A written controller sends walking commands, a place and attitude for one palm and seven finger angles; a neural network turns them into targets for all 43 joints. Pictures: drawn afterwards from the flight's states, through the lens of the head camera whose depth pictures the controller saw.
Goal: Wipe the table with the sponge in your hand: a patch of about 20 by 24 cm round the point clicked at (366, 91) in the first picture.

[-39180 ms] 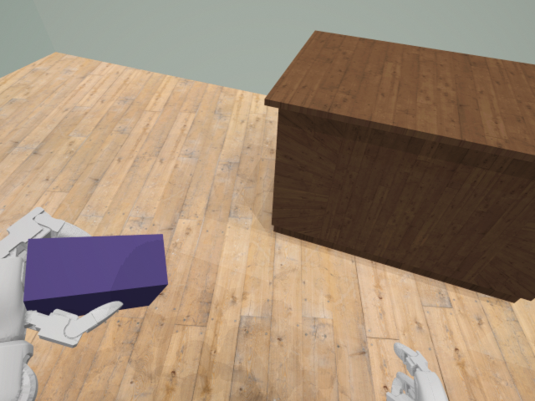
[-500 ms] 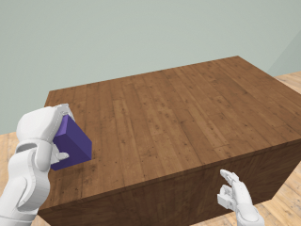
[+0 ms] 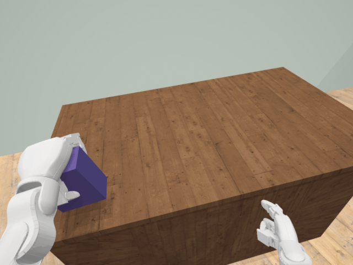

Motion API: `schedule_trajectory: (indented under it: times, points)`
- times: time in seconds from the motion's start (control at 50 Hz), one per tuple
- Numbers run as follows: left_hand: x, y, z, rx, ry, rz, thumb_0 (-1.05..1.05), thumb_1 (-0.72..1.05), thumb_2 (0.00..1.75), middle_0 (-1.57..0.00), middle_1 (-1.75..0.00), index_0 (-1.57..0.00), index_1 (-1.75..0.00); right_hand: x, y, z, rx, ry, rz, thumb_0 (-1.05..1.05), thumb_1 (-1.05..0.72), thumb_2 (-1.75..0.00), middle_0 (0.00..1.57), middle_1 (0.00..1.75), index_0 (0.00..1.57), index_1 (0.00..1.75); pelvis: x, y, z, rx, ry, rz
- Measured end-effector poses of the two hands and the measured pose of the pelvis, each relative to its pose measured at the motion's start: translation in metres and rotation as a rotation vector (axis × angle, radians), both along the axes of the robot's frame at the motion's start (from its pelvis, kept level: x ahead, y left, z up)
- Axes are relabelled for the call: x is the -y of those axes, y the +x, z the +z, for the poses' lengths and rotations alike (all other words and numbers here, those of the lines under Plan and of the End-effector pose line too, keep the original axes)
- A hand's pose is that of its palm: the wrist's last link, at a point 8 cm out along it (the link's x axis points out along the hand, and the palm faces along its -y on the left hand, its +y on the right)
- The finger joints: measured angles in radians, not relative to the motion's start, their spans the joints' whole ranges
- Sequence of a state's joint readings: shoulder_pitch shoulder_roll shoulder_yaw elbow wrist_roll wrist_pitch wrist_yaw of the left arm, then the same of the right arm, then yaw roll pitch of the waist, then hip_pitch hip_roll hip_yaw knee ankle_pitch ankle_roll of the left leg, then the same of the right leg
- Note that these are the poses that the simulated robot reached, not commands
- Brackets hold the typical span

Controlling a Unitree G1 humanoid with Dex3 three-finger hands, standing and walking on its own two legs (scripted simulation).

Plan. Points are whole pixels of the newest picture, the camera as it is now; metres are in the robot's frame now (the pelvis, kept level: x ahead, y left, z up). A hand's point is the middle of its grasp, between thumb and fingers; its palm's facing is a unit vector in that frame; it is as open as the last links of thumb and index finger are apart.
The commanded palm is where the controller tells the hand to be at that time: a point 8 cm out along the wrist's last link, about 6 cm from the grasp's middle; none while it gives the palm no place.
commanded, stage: bring the sponge back beside the body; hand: left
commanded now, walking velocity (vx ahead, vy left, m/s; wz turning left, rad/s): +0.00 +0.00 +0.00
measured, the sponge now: (76, 185) +0.22 +0.28 +0.10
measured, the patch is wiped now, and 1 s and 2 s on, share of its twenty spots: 1.00 1.00 1.00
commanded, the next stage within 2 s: step back with the hand held close in 0.94 s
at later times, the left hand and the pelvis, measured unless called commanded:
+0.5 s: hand (66, 187) +0.20 +0.27 +0.13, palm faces +0.13 -0.15 -0.98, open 10.1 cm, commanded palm +0.16 +0.27 +0.21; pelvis +0.00 +0.00 +0.00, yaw +0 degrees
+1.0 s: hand (62, 190) +0.19 +0.28 +0.13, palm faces +0.15 -0.13 -0.98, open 10.1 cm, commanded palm +0.15 +0.27 +0.20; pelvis +0.00 +0.00 +0.00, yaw +0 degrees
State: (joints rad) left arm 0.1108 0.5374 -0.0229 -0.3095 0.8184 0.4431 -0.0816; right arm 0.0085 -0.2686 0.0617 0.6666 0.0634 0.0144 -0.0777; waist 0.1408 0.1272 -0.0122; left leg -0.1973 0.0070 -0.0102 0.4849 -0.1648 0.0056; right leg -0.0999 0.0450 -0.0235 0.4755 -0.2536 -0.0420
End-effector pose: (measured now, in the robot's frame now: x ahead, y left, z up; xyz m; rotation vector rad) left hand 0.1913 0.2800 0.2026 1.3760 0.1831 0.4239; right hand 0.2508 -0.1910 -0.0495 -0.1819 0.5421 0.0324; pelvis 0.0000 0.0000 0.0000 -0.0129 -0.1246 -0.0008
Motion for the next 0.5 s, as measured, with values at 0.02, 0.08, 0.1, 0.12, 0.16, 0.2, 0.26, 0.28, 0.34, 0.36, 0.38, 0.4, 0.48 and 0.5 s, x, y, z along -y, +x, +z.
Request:
schedule_trajectory:
  times: [0.02, 0.08, 0.1, 0.12, 0.16, 0.2, 0.26, 0.28, 0.34, 0.36, 0.38, 0.4, 0.48, 0.5]
  points:
    - [0.000, 0.000, -0.002, -0.004, -0.003, -0.002, 0.00, -0.51, 1.06, -0.73, -1.36, -0.75, -1.32, 0.000, 0.000, 0.000, 0.001, 0.000, 0.001, 0.02, -0.91, -0.90, 0.20, 0.30, 0.20, 0.30, 0.000, 0.000, 0.000, 0.000, 0.000, 0.001]
    - [0.004, 0.000, -0.005, -0.014, -0.006, -0.016, 0.00, -0.51, 1.06, -0.73, -1.36, -0.75, -1.32, -0.001, -0.001, 0.000, 0.003, 0.001, 0.000, 0.02, -0.91, -0.90, 0.20, 0.30, 0.20, 0.30, 0.000, 0.000, 0.000, 0.000, 0.001, -0.002]
    - [0.005, 0.000, -0.006, -0.016, -0.006, -0.023, 0.00, -0.51, 1.06, -0.73, -1.36, -0.75, -1.32, -0.002, -0.001, 0.000, 0.004, 0.002, 0.001, 0.02, -0.91, -0.90, 0.20, 0.30, 0.20, 0.30, 0.000, 0.000, 0.000, 0.000, 0.001, -0.002]
    - [0.006, -0.001, -0.007, -0.017, -0.007, -0.028, 0.00, -0.51, 1.06, -0.73, -1.36, -0.75, -1.32, -0.002, -0.001, 0.000, 0.004, 0.002, 0.002, 0.02, -0.91, -0.90, 0.20, 0.30, 0.20, 0.30, -0.001, 0.000, 0.000, 0.000, 0.001, -0.003]
    - [0.008, -0.002, -0.007, -0.018, -0.003, -0.037, 0.00, -0.51, 1.06, -0.73, -1.36, -0.75, -1.32, -0.003, -0.001, 0.000, 0.004, 0.005, 0.004, 0.02, -0.91, -0.90, 0.20, 0.30, 0.20, 0.30, -0.001, 0.001, 0.000, 0.000, 0.001, -0.006]
    - [0.008, -0.004, -0.007, -0.016, 0.001, -0.038, 0.00, -0.51, 1.06, -0.73, -1.36, -0.75, -1.32, -0.003, -0.002, 0.000, 0.003, 0.007, 0.005, 0.02, -0.91, -0.90, 0.20, 0.30, 0.20, 0.30, 0.000, 0.001, 0.000, 0.000, 0.001, -0.006]
    - [0.006, -0.008, -0.008, -0.016, 0.002, -0.025, 0.00, -0.51, 1.06, -0.73, -1.36, -0.75, -1.32, -0.002, -0.001, -0.001, 0.000, 0.007, 0.009, 0.02, -0.91, -0.90, 0.20, 0.30, 0.20, 0.30, 0.000, 0.002, 0.000, 0.001, 0.001, -0.006]
    - [0.005, -0.009, -0.008, -0.016, 0.002, -0.020, 0.00, -0.51, 1.06, -0.73, -1.36, -0.75, -1.32, -0.002, -0.001, -0.001, 0.001, 0.006, 0.010, 0.02, -0.91, -0.90, 0.20, 0.30, 0.20, 0.30, 0.000, 0.002, 0.000, 0.000, 0.001, -0.006]
    - [0.002, -0.012, -0.011, -0.024, -0.005, -0.002, 0.00, -0.51, 1.06, -0.73, -1.36, -0.75, -1.32, -0.001, -0.001, 0.000, 0.000, 0.004, 0.013, 0.02, -0.91, -0.90, 0.20, 0.30, 0.20, 0.30, 0.001, 0.002, 0.000, 0.000, 0.000, -0.005]
    - [0.002, -0.013, -0.012, -0.029, -0.007, 0.001, 0.00, -0.51, 1.06, -0.73, -1.36, -0.75, -1.32, -0.001, -0.001, 0.000, 0.000, 0.002, 0.014, 0.02, -0.91, -0.90, 0.20, 0.30, 0.21, 0.30, 0.001, 0.003, 0.000, 0.000, -0.001, -0.005]
    - [0.002, -0.014, -0.014, -0.033, -0.009, 0.003, 0.00, -0.51, 1.06, -0.73, -1.36, -0.75, -1.32, -0.001, -0.001, -0.001, 0.001, 0.001, 0.014, 0.02, -0.91, -0.90, 0.20, 0.30, 0.21, 0.30, 0.001, 0.003, 0.000, 0.001, -0.001, -0.004]
    - [0.002, -0.015, -0.016, -0.037, -0.011, 0.004, 0.00, -0.51, 1.06, -0.73, -1.36, -0.75, -1.32, -0.001, -0.001, 0.000, 0.001, -0.001, 0.015, 0.02, -0.91, -0.90, 0.20, 0.30, 0.21, 0.30, 0.001, 0.003, 0.000, 0.001, -0.002, -0.004]
    - [0.004, -0.019, -0.021, -0.055, -0.016, -0.009, 0.00, -0.51, 1.06, -0.73, -1.36, -0.75, -1.32, 0.000, -0.001, 0.000, 0.001, -0.008, 0.017, 0.02, -0.91, -0.90, 0.20, 0.30, 0.21, 0.31, 0.001, 0.003, -0.001, 0.004, -0.002, -0.004]
    - [0.005, -0.019, -0.022, -0.055, -0.014, -0.015, 0.00, -0.51, 1.06, -0.73, -1.36, -0.75, -1.32, 0.000, -0.001, 0.000, 0.002, -0.009, 0.017, 0.02, -0.91, -0.90, 0.20, 0.30, 0.21, 0.31, 0.001, 0.003, -0.001, 0.004, -0.003, -0.003]
